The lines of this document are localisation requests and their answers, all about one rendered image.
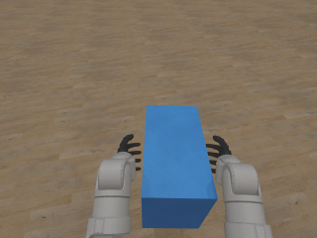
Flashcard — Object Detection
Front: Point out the right robot hand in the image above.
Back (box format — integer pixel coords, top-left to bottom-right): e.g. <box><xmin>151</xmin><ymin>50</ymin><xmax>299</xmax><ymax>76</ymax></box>
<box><xmin>205</xmin><ymin>135</ymin><xmax>232</xmax><ymax>174</ymax></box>

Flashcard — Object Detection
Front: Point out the carton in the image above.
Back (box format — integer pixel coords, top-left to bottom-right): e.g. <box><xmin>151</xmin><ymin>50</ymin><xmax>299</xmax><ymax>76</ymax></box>
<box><xmin>141</xmin><ymin>104</ymin><xmax>218</xmax><ymax>229</ymax></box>

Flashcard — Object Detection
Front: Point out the left robot hand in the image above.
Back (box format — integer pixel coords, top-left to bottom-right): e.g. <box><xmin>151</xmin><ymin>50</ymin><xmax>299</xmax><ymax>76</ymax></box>
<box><xmin>117</xmin><ymin>134</ymin><xmax>141</xmax><ymax>171</ymax></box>

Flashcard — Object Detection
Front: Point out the right robot forearm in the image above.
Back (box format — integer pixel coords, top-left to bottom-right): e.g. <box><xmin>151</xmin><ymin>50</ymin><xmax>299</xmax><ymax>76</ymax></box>
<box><xmin>215</xmin><ymin>155</ymin><xmax>273</xmax><ymax>238</ymax></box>

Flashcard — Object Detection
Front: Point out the left robot forearm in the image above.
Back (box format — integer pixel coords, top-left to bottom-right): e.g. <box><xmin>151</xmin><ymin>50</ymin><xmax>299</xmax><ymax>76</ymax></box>
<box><xmin>85</xmin><ymin>152</ymin><xmax>137</xmax><ymax>238</ymax></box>

